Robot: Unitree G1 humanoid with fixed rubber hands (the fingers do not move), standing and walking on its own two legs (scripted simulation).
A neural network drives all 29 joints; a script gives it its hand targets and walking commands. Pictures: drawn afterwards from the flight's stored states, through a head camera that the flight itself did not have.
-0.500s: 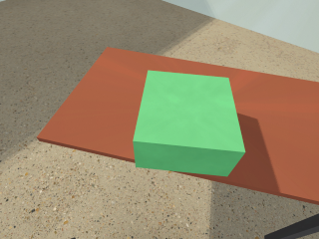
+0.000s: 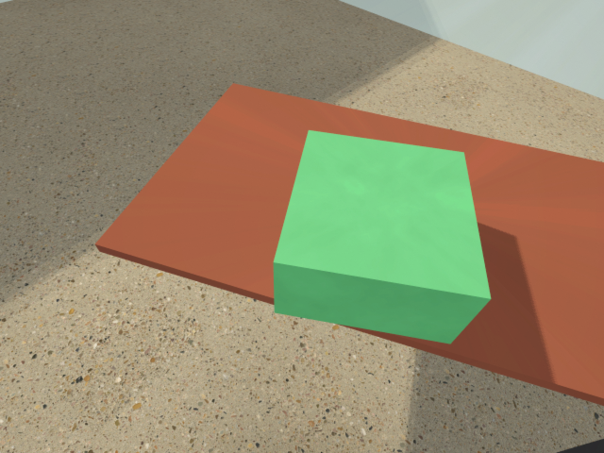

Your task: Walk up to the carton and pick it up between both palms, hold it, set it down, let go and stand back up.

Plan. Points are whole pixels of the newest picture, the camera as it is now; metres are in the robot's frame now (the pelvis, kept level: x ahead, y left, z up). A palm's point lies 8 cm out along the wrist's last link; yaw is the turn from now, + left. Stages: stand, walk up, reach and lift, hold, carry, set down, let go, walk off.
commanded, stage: walk up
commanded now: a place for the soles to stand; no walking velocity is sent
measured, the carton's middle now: (373, 228) +0.46 -0.11 +0.01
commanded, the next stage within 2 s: none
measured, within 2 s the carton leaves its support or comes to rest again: neither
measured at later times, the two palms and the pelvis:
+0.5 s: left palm out of the picture +0.06 +0.25 -0.13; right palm out of the picture +0.10 -0.26 -0.11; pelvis +0.01 -0.01 +0.00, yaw +4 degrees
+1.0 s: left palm out of the picture +0.02 +0.27 -0.13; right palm out of the picture +0.08 -0.26 -0.11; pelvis +0.01 +0.00 +0.01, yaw +5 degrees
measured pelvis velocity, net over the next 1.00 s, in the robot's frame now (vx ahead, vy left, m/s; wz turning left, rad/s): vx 0.01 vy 0.00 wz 0.09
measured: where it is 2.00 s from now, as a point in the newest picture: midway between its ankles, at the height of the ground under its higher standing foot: outside the picture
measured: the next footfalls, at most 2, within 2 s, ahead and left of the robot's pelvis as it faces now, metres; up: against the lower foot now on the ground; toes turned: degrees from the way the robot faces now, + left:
left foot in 1.20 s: +0.10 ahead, +0.18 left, +0.00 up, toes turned +6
right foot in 1.58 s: +0.03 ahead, -0.05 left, +0.00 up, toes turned -16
